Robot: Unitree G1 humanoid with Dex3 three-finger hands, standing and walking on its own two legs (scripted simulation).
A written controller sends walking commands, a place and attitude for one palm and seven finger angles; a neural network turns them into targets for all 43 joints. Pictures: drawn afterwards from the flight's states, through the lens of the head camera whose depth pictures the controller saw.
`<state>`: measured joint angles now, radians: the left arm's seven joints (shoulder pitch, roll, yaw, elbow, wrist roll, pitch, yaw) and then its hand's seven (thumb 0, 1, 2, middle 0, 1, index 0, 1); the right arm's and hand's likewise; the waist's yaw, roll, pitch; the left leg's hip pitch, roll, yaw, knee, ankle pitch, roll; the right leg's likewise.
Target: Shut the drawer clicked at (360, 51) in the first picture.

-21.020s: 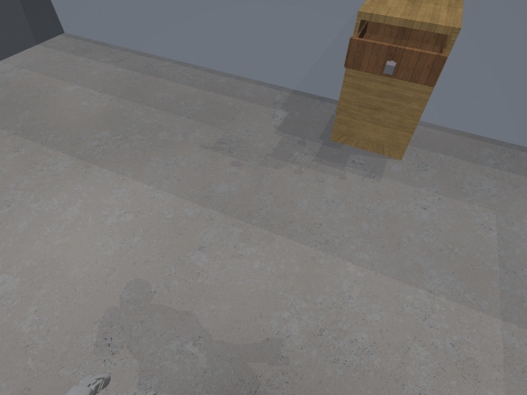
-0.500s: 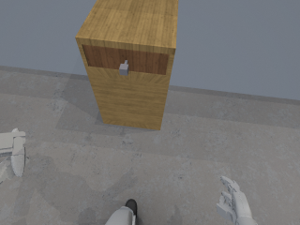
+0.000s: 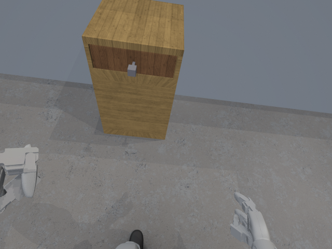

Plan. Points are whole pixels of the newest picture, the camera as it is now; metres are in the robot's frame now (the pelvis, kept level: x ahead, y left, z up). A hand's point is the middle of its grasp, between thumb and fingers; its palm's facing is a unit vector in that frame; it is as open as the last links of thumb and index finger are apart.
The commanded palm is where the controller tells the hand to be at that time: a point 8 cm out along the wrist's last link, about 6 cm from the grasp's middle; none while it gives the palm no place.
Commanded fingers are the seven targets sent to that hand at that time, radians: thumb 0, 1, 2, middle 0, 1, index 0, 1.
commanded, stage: stop stepping back and stand still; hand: left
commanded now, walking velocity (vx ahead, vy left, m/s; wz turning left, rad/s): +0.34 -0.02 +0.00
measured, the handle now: (132, 68) +0.84 +0.19 -0.13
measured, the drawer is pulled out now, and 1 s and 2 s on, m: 0.00 0.00 0.00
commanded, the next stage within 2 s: let the arm hang, fingers relaxed in 0.62 s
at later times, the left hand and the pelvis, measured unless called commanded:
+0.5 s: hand (31, 228) +0.13 +0.20 +0.16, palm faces +0.27 -0.84 -0.47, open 3.3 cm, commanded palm +0.07 +0.27 +0.18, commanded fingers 0.00 0.90 0.90 -1.40 -1.60 -1.40 -1.60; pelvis -0.07 -0.01 -0.01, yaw -1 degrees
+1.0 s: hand out of the picture +0.02 +0.19 -0.16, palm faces +0.07 -0.98 -0.21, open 3.1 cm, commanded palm none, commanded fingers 0.00 0.90 0.90 -0.80 -0.95 -0.80 -0.95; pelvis -0.07 +0.00 -0.01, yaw +2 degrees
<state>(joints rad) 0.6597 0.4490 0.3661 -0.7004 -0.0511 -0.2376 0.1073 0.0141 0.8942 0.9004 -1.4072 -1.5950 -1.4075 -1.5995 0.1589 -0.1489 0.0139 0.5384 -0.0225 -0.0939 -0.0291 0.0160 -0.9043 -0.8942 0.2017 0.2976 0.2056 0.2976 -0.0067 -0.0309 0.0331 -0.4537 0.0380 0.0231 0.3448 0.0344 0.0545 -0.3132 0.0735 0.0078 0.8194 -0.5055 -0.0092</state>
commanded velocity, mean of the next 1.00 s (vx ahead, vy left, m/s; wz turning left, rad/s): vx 0.08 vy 0.00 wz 0.00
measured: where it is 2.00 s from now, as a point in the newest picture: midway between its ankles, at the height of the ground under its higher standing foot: outside the picture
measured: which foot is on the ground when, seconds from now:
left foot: down 0.00-0.10, up 0.12-0.22, down 0.24-1.00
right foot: up 0.00-0.08, down 0.10-1.00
